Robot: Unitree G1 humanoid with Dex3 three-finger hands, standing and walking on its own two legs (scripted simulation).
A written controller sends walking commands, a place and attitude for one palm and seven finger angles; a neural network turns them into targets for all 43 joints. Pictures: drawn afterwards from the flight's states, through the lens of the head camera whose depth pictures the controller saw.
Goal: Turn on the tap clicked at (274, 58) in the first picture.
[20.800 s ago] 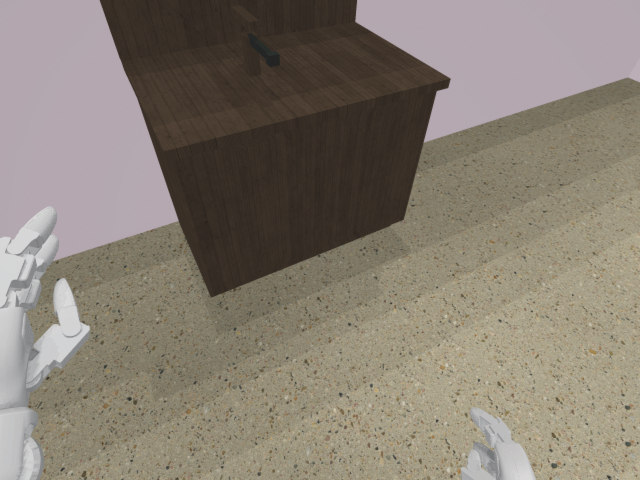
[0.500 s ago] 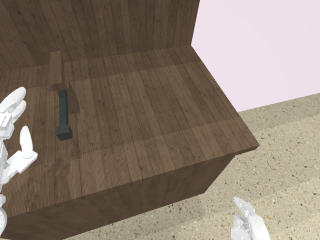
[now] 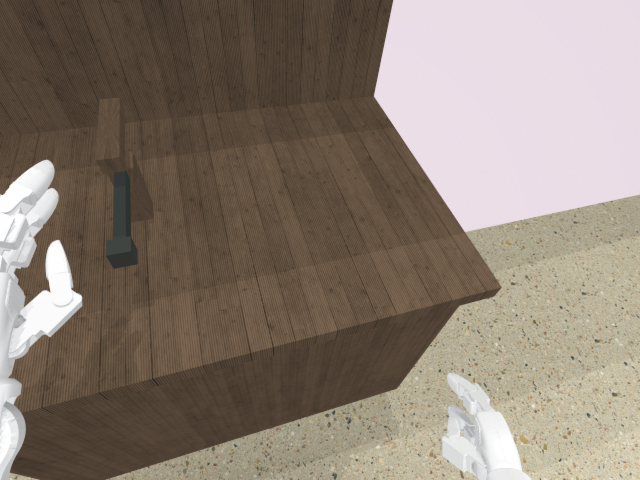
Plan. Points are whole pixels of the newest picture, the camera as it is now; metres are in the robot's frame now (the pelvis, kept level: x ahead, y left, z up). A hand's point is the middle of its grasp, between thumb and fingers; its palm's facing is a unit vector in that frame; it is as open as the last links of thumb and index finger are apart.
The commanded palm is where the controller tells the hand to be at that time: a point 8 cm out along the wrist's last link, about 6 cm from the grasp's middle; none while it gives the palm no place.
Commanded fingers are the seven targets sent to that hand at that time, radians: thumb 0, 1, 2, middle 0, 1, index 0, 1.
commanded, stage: shuffle to correct the standing spot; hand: left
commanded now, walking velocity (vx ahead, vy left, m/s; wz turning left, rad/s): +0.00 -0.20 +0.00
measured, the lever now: (122, 252) +0.34 +0.29 +0.06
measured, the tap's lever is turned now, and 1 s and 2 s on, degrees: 0 0 0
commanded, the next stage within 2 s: come to a stop and stand still in 0.08 s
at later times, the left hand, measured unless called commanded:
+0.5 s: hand (103, 301) +0.23 +0.23 +0.16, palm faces +0.34 -0.85 -0.40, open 7.4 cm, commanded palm +0.17 +0.26 +0.18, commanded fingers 0.00 0.90 0.90 -0.20 -0.30 -0.20 -0.30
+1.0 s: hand (49, 292) +0.23 +0.28 +0.16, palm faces +0.38 -0.85 -0.37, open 7.4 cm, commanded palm +0.17 +0.31 +0.18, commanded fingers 0.00 0.90 0.90 -0.20 -0.30 -0.20 -0.30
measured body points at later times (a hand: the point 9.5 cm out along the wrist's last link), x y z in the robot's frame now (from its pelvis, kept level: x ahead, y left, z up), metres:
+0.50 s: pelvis +0.01 -0.02 +0.00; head +0.03 -0.01 +0.45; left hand +0.20 +0.27 +0.18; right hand +0.18 -0.26 -0.08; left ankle -0.01 +0.10 -0.74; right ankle +0.06 -0.08 -0.74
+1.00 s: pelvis +0.02 +0.03 +0.01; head +0.03 +0.04 +0.45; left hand +0.20 +0.32 +0.18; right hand +0.21 -0.18 -0.06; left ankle -0.01 +0.10 -0.74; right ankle +0.06 -0.08 -0.74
